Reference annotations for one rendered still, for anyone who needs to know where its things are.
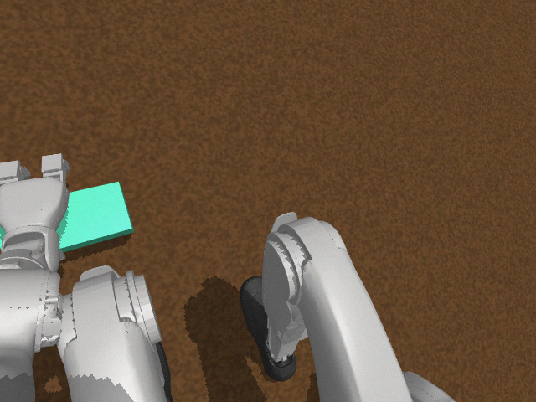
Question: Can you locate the left robot hand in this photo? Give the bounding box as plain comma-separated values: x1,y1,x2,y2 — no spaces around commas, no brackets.
0,153,70,260

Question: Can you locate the right robot foot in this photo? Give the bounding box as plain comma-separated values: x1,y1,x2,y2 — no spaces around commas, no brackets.
240,276,296,381

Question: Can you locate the left robot foot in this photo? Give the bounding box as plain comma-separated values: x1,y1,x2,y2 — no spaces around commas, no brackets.
156,342,173,402

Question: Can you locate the right robot hand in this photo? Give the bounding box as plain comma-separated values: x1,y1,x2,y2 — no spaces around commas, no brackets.
402,371,456,402

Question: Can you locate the left robot arm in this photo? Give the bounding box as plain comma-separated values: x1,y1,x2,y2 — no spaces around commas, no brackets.
0,225,64,402

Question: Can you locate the carton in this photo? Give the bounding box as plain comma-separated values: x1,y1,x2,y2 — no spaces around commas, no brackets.
0,182,134,252

